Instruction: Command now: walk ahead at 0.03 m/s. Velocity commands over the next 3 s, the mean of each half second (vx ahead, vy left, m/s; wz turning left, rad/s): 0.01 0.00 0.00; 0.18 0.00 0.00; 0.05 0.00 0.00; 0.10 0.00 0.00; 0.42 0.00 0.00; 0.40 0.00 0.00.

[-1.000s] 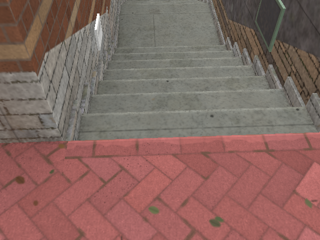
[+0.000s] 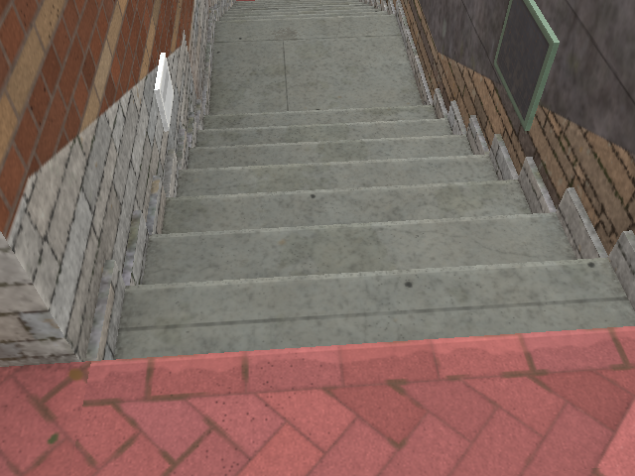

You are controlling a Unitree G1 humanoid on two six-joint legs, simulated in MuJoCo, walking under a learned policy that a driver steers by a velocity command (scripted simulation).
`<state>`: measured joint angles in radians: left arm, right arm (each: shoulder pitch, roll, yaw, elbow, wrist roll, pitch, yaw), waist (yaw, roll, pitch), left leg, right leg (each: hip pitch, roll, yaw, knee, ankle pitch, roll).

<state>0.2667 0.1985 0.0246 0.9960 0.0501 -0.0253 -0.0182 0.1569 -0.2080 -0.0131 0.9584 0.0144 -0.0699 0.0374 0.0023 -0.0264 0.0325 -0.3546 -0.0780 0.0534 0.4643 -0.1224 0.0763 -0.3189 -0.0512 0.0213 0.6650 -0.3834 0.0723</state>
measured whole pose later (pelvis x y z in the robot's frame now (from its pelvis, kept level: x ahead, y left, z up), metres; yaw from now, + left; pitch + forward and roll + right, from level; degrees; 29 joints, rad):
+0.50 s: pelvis +0.05 -0.04 +0.01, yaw +1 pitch +0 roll +0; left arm 0.16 0.20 0.05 0.98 0.00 -0.08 -0.09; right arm 0.13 -0.21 -0.04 1.01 0.00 -0.06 0.05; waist -0.01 0.01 0.02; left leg -0.31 0.00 0.01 0.50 -0.20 0.01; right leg -0.18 0.03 -0.03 0.50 -0.33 -0.04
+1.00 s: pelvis +0.16 +0.02 +0.02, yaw +1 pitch -1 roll -1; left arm 0.29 0.21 0.07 1.01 0.05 -0.08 -0.02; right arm 0.20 -0.21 -0.07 0.97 -0.05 -0.13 0.01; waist 0.00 0.00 0.04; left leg -0.14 -0.01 0.05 0.34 -0.18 0.06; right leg -0.34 -0.01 0.01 1.09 -0.53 -0.05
